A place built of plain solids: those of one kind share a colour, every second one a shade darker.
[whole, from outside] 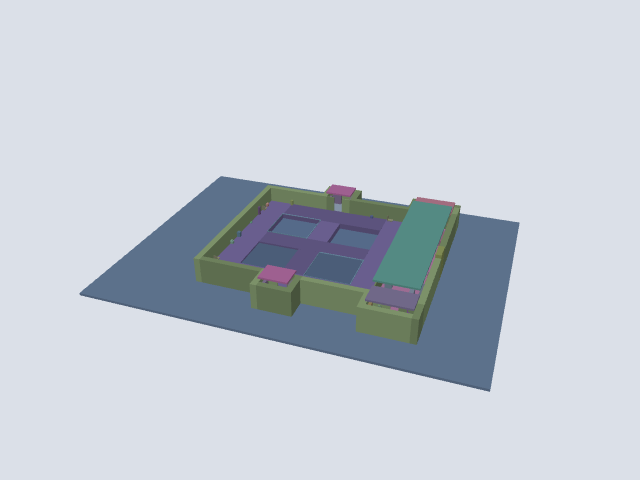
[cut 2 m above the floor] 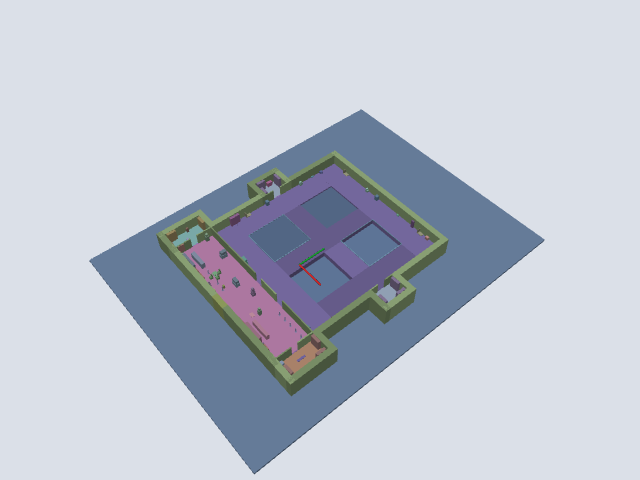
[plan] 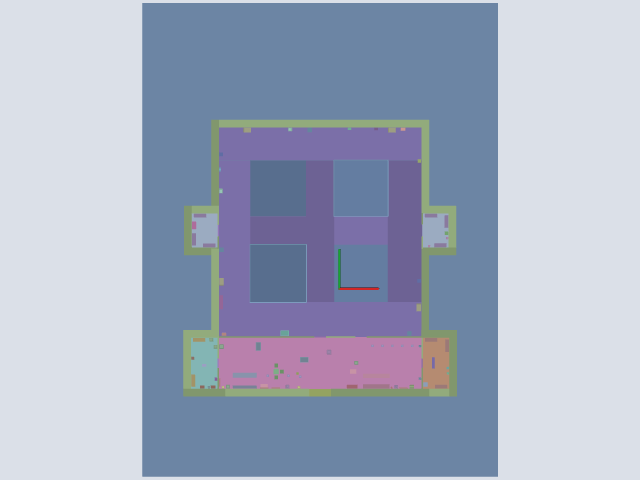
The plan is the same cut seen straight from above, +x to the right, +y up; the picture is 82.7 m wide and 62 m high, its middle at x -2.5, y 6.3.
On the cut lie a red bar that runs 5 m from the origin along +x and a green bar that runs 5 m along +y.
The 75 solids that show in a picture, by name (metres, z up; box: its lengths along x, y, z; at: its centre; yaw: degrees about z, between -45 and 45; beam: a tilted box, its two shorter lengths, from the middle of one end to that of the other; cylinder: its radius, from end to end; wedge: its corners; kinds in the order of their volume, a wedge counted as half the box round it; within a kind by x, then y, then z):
{
 "ground_under_all_1": {"box": [45.96, 61.2, 0.4], "at": [-2.48, 6.31, -1.73]},
 "floor_gang_1": {"box": [4.15, 18.3, 1.58], "at": [-13.58, 7.43, -0.79]},
 "floor_gang_2": {"box": [7.2, 3.7, 1.58], "at": [-7.91, 7.54, -0.79]},
 "floor_gang_3": {"box": [26.35, 4.5, 1.58], "at": [-2.48, -3.96, -0.79]},
 "floor_gang_4": {"box": [3.65, 18.3, 1.58], "at": [-2.48, 7.43, -0.79]},
 "floor_gang_5": {"box": [26.35, 4.35, 1.58], "at": [-2.48, 18.76, -0.79]},
 "floor_gang_6": {"box": [6.9, 3.7, 1.58], "at": [2.79, 7.54, -0.79]},
 "floor_gang_7": {"box": [4.45, 18.3, 1.58], "at": [8.47, 7.43, -0.79]},
 "wall_1": {"box": [1.0, 8.6, 4.26], "at": [-19.66, -9.62, 0.55]},
 "wall_2": {"box": [1.0, 6.4, 4.26], "at": [-19.56, 7.54, 0.55]},
 "wall_3": {"box": [4.6, 1.0, 4.26], "at": [-17.86, -5.81, 0.55]},
 "wall_4": {"box": [4.5, 1.0, 4.26], "at": [-17.8, 4.83, 0.55]},
 "wall_5": {"box": [4.5, 1.0, 4.26], "at": [-17.8, 10.24, 0.55]},
 "wall_6": {"box": [5.4, 1.0, 4.26], "at": [-17.45, -13.42, 0.55]},
 "wall_7": {"box": [1.0, 11.51, 4.26], "at": [-16.06, -0.56, 0.55]},
 "wall_8": {"box": [1.0, 12.05, 4.26], "at": [-16.06, 15.81, 0.55]},
 "wall_9": {"box": [0.2, 2.9, 4.26], "at": [-15.65, -11.67, 0.55]},
 "wall_10": {"box": [0.2, 2.9, 4.26], "at": [-15.65, -7.56, 0.55]},
 "wall_11": {"box": [0.2, 1.65, 4.26], "at": [-15.65, 5.96, 0.55]},
 "wall_12": {"box": [0.2, 1.51, 4.26], "at": [-15.65, 9.04, 0.55]},
 "wall_13": {"box": [12.68, 1.0, 4.26], "at": [-10.22, -13.42, 0.55]},
 "wall_14": {"box": [12.53, 0.2, 4.26], "at": [-9.49, -6.21, 0.55]},
 "wall_15": {"box": [28.15, 1.0, 4.26], "at": [-2.48, 21.34, 0.55]},
 "wall_16": {"box": [3.77, 0.2, 4.26], "at": [0.16, -6.21, 0.55]},
 "wall_17": {"box": [12.68, 1.0, 4.26], "at": [5.26, -13.42, 0.55]},
 "wall_18": {"box": [7.25, 0.2, 4.26], "at": [7.17, -6.21, 0.55]},
 "wall_19": {"box": [0.2, 2.9, 4.26], "at": [10.7, -11.67, 0.55]},
 "wall_20": {"box": [0.2, 2.9, 4.26], "at": [10.7, -7.56, 0.55]},
 "wall_21": {"box": [0.2, 1.6, 4.26], "at": [10.7, 5.98, 0.55]},
 "wall_22": {"box": [0.2, 1.65, 4.26], "at": [10.7, 9.11, 0.55]},
 "wall_23": {"box": [1.0, 11.51, 4.26], "at": [11.1, -0.56, 0.55]},
 "wall_24": {"box": [1.0, 12.05, 4.26], "at": [11.1, 15.81, 0.55]},
 "wall_25": {"box": [5.4, 1.0, 4.26], "at": [12.49, -13.42, 0.55]},
 "wall_26": {"box": [4.5, 1.0, 4.26], "at": [12.85, 4.83, 0.55]},
 "wall_27": {"box": [4.5, 1.0, 4.26], "at": [12.85, 10.24, 0.55]},
 "wall_28": {"box": [4.6, 1.0, 4.26], "at": [12.89, -5.81, 0.55]},
 "wall_29": {"box": [1.0, 6.4, 4.26], "at": [14.6, 7.54, 0.55]},
 "wall_30": {"box": [1.0, 8.6, 4.26], "at": [14.7, -9.62, 0.55]},
 "floor_foyer_1": {"box": [26.35, 6.8, 1.58], "at": [-2.48, -9.62, -0.79]},
 "step_tier_1": {"box": [7.2, 7.4, 1.58], "at": [-7.91, 1.99, -0.79]},
 "step_tier_2": {"box": [7.2, 7.2, 1.3], "at": [-7.91, 12.98, -0.93]},
 "step_tier_3": {"box": [6.9, 7.4, 0.6], "at": [2.79, 1.99, -1.28]},
 "step_tier_4": {"box": [6.9, 7.2, 0.76], "at": [2.79, 12.98, -1.2]},
 "ceil_foyer_1": {"box": [26.35, 6.8, 0.3], "at": [-2.48, -9.62, 4.35]},
 "floor_side_1": {"box": [3.5, 4.6, 1.58], "at": [-17.41, 7.54, -0.79]},
 "floor_side_2": {"box": [3.5, 4.6, 1.58], "at": [12.45, 7.54, -0.79]},
 "floor_cloaks_1": {"box": [3.6, 6.8, 1.58], "at": [12.49, -9.62, -0.79]},
 "floor_store_1": {"box": [3.6, 6.8, 1.58], "at": [-17.45, -9.62, -0.79]},
 "door_leaf_1": {"box": [2.8, 0.97, 4.85], "at": [-2.48, -13.43, 0.84]},
 "ceil_side_1": {"box": [3.5, 4.6, 0.3], "at": [-17.41, 7.54, 3.4]},
 "ceil_side_2": {"box": [3.5, 4.6, 0.3], "at": [12.45, 7.54, 3.4]},
 "shelves_side_1": {"box": [0.5, 1.6, 2.0], "at": [-18.77, 6.38, 1.0]},
 "shelves_side_2": {"box": [1.6, 0.5, 2.0], "at": [-18.0, 9.46, 1.0]},
 "shelves_side_3": {"box": [1.6, 0.5, 2.0], "at": [-16.8, 5.62, 1.0]},
 "shelves_side_4": {"box": [1.6, 0.5, 2.0], "at": [11.85, 9.46, 1.0]},
 "shelves_side_5": {"box": [1.6, 0.5, 2.0], "at": [13.04, 5.62, 1.0]},
 "shelves_side_6": {"box": [0.5, 1.6, 2.0], "at": [13.81, 8.69, 1.0]},
 "ceil_cloaks_1": {"box": [3.6, 6.8, 0.3], "at": [12.49, -9.62, 3.4]},
 "ceil_store_1": {"box": [3.6, 6.8, 0.3], "at": [-17.45, -9.62, 3.4]},
 "cloakroom_foyer_1": {"box": [3.45, 0.55, 1.75], "at": [4.77, -12.61, 0.87]},
 "cloakroom_foyer_2": {"box": [3.45, 0.55, 1.0], "at": [4.77, -11.26, 0.5]},
 "bar_foyer_1": {"box": [3.1, 0.4, 2.1], "at": [-12.21, -12.69, 1.05]},
 "bar_foyer_2": {"box": [3.1, 0.65, 1.1], "at": [-12.21, -11.16, 0.55]},
 "shelves_cloaks_1": {"box": [1.6, 0.5, 2.0], "at": [11.85, -6.59, 1.0]},
 "shelves_cloaks_2": {"box": [1.6, 0.5, 2.0], "at": [13.14, -12.63, 1.0]},
 "shelves_cloaks_3": {"box": [0.5, 1.6, 2.0], "at": [13.91, -7.37, 1.0]},
 "shelves_store_1": {"box": [0.5, 1.6, 2.0], "at": [-18.88, -11.87, 1.0]},
 "shelves_store_2": {"box": [1.6, 0.5, 2.0], "at": [-18.11, -6.59, 1.0]},
 "lockers_1": {"box": [0.48, 1.8, 1.8], "at": [-15.28, -1.74, 0.9]},
 "bench_foyer_1": {"box": [1.4, 0.5, 0.46], "at": [1.65, -12.63, 0.22]},
 "kerb_1": {"box": [7.37, 0.09, 0.14], "at": [-7.9, -1.76, 0.06]},
 "kerb_2": {"box": [7.37, 0.1, 0.1], "at": [-7.9, 5.74, 0.04]},
 "kerb_3": {"box": [0.09, 7.4, 0.12], "at": [-4.26, 1.99, 0.06]},
 "kerb_4": {"box": [7.09, 0.09, 0.12], "at": [2.8, 9.34, 0.05]},
 "poster_case_foyer_1": {"box": [0.14, 1.1, 1.6], "at": [-15.46, -12.12, 1.3]}
}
